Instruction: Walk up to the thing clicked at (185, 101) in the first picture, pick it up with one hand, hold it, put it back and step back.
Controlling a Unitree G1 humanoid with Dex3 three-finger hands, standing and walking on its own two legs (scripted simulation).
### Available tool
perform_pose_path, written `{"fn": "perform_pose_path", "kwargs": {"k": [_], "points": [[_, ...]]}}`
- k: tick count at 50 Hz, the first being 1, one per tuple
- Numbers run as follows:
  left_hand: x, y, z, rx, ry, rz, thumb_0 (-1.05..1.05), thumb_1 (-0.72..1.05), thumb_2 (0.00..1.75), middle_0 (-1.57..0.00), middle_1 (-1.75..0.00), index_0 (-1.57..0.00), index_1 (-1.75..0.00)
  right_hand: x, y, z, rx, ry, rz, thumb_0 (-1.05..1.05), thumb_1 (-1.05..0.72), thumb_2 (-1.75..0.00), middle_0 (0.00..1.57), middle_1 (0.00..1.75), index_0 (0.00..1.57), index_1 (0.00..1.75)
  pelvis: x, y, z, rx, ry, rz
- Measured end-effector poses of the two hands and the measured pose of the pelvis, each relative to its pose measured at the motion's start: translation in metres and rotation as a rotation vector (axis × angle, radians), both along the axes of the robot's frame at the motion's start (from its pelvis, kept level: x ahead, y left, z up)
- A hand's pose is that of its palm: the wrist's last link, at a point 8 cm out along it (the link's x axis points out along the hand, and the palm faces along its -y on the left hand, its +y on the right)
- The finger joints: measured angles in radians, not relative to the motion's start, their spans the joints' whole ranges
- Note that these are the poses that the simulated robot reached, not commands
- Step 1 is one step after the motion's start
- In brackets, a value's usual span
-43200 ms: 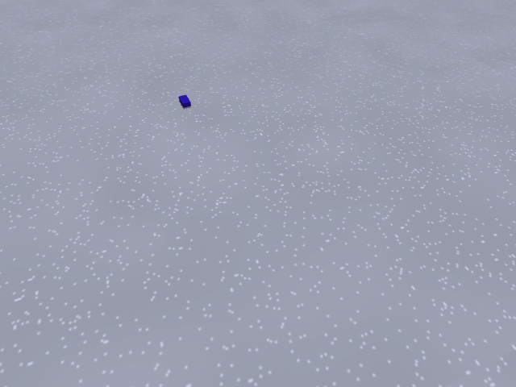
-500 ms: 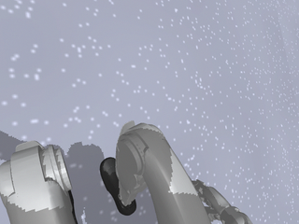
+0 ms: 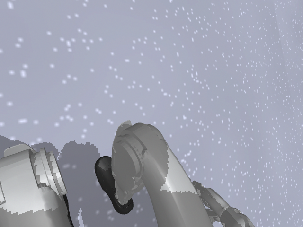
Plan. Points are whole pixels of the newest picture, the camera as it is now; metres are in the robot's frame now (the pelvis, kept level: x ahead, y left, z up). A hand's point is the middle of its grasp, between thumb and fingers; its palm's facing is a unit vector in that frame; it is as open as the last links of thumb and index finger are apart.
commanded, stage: open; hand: left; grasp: from above
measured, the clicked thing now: out of the picture +0.42 +0.40 -0.30
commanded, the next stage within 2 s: withdraw in 0.96 s
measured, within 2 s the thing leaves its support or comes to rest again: neither
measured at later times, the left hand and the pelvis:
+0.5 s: hand out of the picture +0.41 +0.39 -0.25, palm faces -0.47 -0.15 -0.87, open 11.4 cm; pelvis +0.00 +0.00 +0.00, yaw +0 degrees
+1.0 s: hand out of the picture +0.41 +0.39 -0.25, palm faces -0.47 -0.15 -0.87, open 13.5 cm; pelvis +0.00 +0.00 +0.00, yaw -1 degrees
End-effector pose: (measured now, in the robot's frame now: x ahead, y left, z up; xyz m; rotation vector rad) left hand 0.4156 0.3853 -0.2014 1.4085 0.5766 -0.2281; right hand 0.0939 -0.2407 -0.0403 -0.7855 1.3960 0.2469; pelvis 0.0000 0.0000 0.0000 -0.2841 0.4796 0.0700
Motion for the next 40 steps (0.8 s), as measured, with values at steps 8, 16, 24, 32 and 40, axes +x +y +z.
{"fn": "perform_pose_path", "kwargs": {"k": [8, 16, 24, 32, 40], "points": [[0.0012, 0.0010, 0.0010, -0.001, -0.027, -0.013, 0.00, 0.27, 0.34, -0.71, -0.53, -0.74, -0.49, 0.0010, 0.0011, 0.0038, -0.006, -0.004, 0.025, 0.00, -0.91, -0.90, 0.20, 0.30, 0.21, 0.30, -0.0014, 0.0008, -0.0001, -0.005, -0.010, -0.002], [0.0045, 0.0051, 0.0048, 0.027, -0.033, -0.012, 0.00, 0.10, 0.47, -0.55, -0.64, -0.58, -0.59, 0.0036, 0.0030, 0.0050, 0.002, -0.019, 0.033, 0.00, -0.91, -0.90, 0.20, 0.30, 0.21, 0.30, -0.0016, 0.0024, 0.0001, -0.012, -0.007, -0.004], [0.0044, 0.0061, 0.0045, 0.027, -0.010, 0.012, 0.00, -0.06, 0.59, -0.42, -0.73, -0.45, -0.70, 0.0047, 0.0066, 0.0045, 0.026, -0.020, 0.033, 0.00, -0.91, -0.90, 0.20, 0.30, 0.21, 0.30, -0.0010, 0.0016, 0.0021, -0.009, -0.003, -0.003], [0.0053, 0.0009, 0.0025, 0.004, -0.010, -0.007, 0.00, -0.18, 0.69, -0.33, -0.82, -0.35, -0.79, 0.0029, 0.0081, 0.0046, 0.025, -0.010, 0.033, 0.00, -0.91, -0.90, 0.20, 0.30, 0.21, 0.30, -0.0024, 0.0021, 0.0039, -0.013, -0.010, -0.003], [0.0024, 0.0025, 0.0052, 0.001, -0.023, -0.015, 0.00, -0.30, 0.79, -0.24, -0.90, -0.25, -0.88, 0.0048, 0.0076, 0.0075, 0.013, -0.018, 0.043, 0.00, -0.91, -0.90, 0.20, 0.30, 0.21, 0.30, -0.0029, 0.0030, 0.0039, -0.017, -0.013, -0.004]]}}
